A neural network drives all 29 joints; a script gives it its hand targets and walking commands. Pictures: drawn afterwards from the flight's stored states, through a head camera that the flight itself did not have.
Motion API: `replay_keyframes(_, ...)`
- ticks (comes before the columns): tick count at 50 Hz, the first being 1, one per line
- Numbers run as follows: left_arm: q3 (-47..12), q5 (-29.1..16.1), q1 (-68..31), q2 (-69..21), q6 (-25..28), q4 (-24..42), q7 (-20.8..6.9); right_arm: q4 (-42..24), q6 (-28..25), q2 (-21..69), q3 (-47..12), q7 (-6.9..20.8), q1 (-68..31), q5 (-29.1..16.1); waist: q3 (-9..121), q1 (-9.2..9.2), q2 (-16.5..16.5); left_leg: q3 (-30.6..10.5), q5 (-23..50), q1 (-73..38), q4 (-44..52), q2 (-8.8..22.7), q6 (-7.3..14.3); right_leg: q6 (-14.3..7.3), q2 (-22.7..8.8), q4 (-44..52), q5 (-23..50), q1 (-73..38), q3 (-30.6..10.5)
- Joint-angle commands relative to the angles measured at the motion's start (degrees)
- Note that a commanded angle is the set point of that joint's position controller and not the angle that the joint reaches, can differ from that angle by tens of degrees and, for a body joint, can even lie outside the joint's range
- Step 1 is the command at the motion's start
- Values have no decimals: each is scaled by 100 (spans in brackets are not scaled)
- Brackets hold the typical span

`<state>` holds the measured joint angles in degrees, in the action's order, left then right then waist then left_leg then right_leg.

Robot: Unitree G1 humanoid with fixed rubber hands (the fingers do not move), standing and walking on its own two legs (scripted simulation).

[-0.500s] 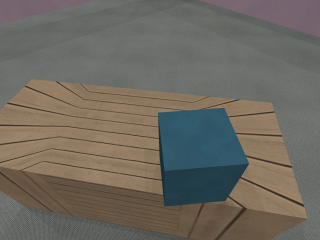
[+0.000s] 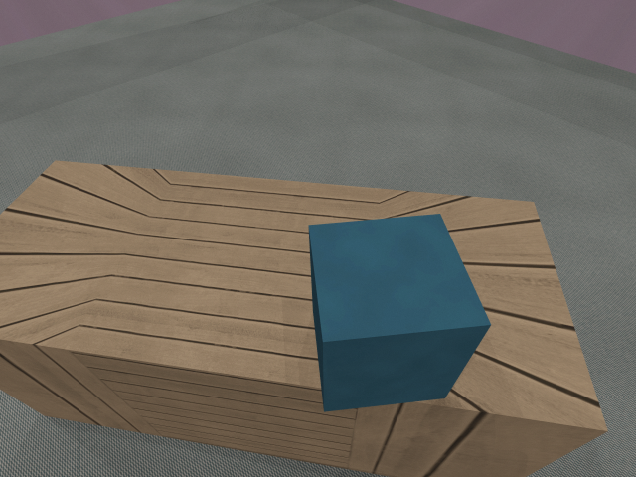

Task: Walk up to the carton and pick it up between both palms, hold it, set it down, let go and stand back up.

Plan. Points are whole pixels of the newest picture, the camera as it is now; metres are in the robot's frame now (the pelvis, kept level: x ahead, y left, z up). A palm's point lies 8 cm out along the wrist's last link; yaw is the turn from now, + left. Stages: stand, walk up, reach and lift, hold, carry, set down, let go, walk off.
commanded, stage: stand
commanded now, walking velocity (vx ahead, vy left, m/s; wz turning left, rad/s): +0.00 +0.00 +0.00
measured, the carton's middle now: (380, 316) +0.39 -0.06 -0.08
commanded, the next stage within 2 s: none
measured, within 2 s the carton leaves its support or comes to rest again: neither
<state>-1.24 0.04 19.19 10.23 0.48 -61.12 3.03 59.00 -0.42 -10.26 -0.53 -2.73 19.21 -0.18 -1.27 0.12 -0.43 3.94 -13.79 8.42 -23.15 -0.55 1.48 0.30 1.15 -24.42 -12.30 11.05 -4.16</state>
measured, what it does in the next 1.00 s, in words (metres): stands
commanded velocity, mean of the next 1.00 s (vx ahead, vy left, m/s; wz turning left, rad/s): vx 0.00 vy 0.00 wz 0.00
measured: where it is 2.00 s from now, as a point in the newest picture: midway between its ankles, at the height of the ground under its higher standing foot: outside the picture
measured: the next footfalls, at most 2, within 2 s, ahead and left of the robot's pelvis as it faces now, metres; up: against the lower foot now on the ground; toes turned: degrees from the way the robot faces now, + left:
none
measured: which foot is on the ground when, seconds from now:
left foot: down 0.00-1.00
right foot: down 0.00-1.00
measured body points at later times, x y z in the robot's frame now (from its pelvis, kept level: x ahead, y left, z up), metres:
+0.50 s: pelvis +0.00 +0.00 +0.00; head +0.01 +0.00 +0.45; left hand -0.01 +0.23 -0.16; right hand -0.01 -0.23 -0.15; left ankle -0.01 +0.10 -0.74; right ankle +0.01 -0.12 -0.74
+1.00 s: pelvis +0.00 +0.00 +0.00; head +0.01 +0.00 +0.45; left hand +0.00 +0.24 -0.16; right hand -0.02 -0.23 -0.15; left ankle -0.01 +0.10 -0.74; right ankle +0.01 -0.12 -0.74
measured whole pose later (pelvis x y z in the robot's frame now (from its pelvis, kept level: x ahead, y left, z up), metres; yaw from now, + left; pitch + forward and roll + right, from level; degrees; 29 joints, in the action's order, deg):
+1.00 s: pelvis +0.00 +0.00 +0.00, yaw +0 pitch -1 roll +0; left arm -1.6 0.0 18.5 10.4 0.6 -60.7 2.8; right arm 59.3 -0.7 -10.0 -0.5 -2.7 21.1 -0.3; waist -1.4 -0.3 0.0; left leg 3.9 -14.2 8.6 -23.4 -0.6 1.7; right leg 0.7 0.8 -24.0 -12.3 11.0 -3.9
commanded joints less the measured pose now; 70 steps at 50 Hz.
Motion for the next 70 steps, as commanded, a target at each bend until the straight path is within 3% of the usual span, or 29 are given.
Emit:
replay_keyframes(1, 116, 1, 439, 561, 49, 113, 35, -139, -55, -619, 128, -36, 403, 0, -290, -2, 11, -653, 377, -48, 486, 718, -36, -31, -546, 381, 615, 363, -423)
replay_keyframes(70, 60, 0, 311, 561, 46, 115, 22, -130, -92, -571, 127, -34, 683, -10, -286, -40, 72, -692, 638, 13, 490, 750, -14, 9, -631, 374, 706, 181, -292)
